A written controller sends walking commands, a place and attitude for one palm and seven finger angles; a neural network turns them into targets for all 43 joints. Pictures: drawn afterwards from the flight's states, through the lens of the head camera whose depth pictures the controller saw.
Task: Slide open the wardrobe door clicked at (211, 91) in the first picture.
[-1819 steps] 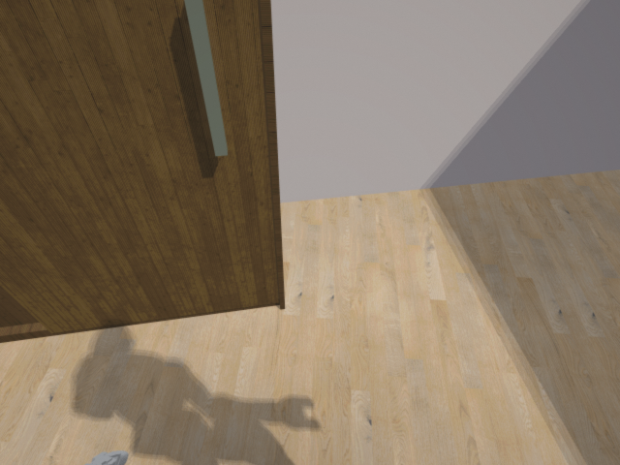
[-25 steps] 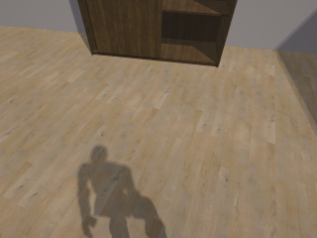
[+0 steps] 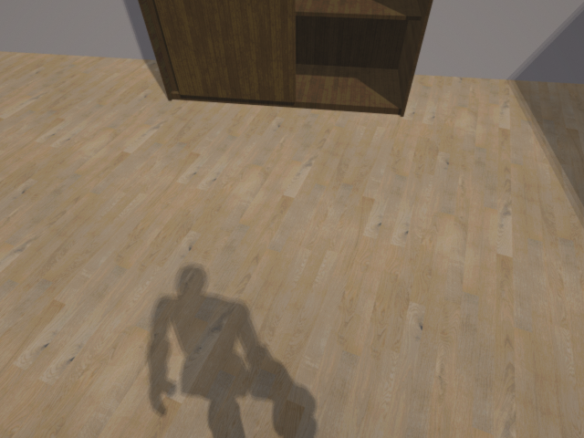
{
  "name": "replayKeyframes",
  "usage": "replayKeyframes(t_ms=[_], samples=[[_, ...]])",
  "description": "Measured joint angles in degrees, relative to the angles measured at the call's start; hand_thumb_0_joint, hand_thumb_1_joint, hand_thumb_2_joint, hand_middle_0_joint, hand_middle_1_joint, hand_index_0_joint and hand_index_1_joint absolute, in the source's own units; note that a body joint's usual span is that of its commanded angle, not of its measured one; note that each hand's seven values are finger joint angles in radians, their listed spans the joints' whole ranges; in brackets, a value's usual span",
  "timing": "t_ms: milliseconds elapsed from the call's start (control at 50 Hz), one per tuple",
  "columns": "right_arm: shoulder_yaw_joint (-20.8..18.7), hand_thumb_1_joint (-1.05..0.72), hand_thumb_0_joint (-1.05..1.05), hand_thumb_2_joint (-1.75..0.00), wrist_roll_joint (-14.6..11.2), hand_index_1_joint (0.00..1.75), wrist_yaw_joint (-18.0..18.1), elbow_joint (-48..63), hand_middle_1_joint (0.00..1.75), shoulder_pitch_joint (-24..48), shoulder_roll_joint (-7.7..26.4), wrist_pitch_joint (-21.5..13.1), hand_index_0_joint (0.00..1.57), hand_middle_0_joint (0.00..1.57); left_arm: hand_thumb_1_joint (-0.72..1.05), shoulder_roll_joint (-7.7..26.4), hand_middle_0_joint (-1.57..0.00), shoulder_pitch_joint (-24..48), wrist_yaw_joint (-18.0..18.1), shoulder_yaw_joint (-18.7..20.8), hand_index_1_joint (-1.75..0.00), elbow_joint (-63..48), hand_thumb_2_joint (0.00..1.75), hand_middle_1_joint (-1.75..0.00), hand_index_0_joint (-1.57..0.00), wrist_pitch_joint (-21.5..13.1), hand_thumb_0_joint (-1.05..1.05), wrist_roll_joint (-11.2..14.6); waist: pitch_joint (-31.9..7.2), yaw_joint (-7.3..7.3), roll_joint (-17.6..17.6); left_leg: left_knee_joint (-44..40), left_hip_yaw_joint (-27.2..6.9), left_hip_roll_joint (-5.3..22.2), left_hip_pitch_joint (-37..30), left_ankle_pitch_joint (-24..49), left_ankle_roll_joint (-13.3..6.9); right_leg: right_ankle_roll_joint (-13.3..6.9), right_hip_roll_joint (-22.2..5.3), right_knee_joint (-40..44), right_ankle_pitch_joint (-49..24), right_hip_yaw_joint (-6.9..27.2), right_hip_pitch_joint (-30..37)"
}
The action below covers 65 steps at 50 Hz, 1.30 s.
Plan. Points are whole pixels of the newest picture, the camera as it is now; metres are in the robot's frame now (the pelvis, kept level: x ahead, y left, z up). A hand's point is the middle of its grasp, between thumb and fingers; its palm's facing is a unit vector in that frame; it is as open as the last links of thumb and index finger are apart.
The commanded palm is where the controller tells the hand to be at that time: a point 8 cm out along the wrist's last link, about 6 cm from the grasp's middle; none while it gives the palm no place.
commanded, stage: look to check the result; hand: right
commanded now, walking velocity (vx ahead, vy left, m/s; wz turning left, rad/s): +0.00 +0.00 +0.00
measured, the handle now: out of the picture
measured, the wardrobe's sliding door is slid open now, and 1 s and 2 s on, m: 0.67 0.67 0.67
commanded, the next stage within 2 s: none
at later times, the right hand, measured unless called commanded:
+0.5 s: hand out of the picture +0.12 -0.24 -0.15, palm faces -0.02 +0.95 -0.31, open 7.4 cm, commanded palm none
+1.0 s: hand out of the picture +0.17 -0.22 -0.15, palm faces -0.03 +0.95 -0.32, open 7.4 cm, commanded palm none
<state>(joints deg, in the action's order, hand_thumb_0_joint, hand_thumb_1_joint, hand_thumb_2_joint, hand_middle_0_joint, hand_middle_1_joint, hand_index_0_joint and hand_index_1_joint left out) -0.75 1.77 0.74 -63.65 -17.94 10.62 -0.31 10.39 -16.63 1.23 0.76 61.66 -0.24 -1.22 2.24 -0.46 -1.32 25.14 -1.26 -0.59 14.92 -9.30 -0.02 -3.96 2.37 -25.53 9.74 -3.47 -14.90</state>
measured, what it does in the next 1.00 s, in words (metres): shifts its weight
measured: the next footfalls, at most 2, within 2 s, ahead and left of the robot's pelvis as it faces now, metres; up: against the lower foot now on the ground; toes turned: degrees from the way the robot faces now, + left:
none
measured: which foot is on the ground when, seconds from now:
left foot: down 0.00-1.00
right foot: down 0.00-1.00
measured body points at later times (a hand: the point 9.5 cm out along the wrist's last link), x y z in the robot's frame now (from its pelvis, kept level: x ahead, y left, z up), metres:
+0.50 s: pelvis +0.05 +0.00 +0.01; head +0.06 +0.00 +0.46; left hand +0.14 +0.29 -0.12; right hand +0.12 -0.28 -0.13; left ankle +0.05 +0.12 -0.74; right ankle +0.05 -0.07 -0.74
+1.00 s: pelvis +0.08 +0.02 +0.01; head +0.10 +0.02 +0.46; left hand +0.17 +0.32 -0.12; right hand +0.17 -0.27 -0.13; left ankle +0.05 +0.13 -0.74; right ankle +0.05 -0.07 -0.74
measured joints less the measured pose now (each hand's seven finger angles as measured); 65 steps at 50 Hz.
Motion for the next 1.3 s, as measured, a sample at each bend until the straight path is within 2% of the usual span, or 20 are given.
replayKeyframes(t_ms=[320,500,720,1300], samples=[[0.49,-0.9,0.0,-0.9,-0.38,0.3,-0.52,-0.95,0.3,6.88,5.79,-0.87,0.2,0.2,0.9,5.2,-0.2,7.12,-0.57,-0.61,-0.3,1.1,0.9,-0.3,-0.2,-1.04,0.01,0.36,0.4,-0.05,0.58,-4.08,-0.15,0.64,-4.37,-0.32,0.57,0.01,0.8,5.59,-0.37,0.23,5.03],[0.87,-0.9,0.0,-0.9,-0.72,0.3,-0.74,-0.35,0.3,11.38,7.72,-1.42,0.2,0.2,0.9,7.19,-0.21,10.73,-0.89,-1.12,-0.3,1.6,0.9,-0.3,-0.2,-1.5,0.01,0.35,-0.18,0.27,0.59,-6.1,0.12,0.52,-6.78,-1.02,0.28,0.47,0.73,8.0,0.02,0.67,7.57],[0.99,-0.9,0.0,-0.9,-0.91,0.3,-0.83,0.12,0.3,13.43,8.36,-1.65,0.2,0.2,0.9,8.39,-0.21,11.9,-0.89,-1.26,-0.3,1.98,0.9,-0.3,-0.2,-1.57,0.01,0.34,-0.51,0.62,0.6,-7.32,0.34,0.13,-8.85,-2.2,-0.31,1.16,0.4,9.78,0.86,1.04,9.88],[0.66,-0.9,0.0,-0.89,-1.19,0.3,-0.77,-0.77,0.3,11.53,7.7,-1.68,0.2,0.21,0.9,8.44,-0.21,10.77,-0.49,-1.0,-0.3,2.76,0.9,-0.3,-0.2,-0.86,0.01,0.4,-0.26,0.64,1.19,-9.01,0.36,-2.41,-11.36,-2.3,-2.8,3.65,-2.13,10.52,1.66,1.13,12.17]])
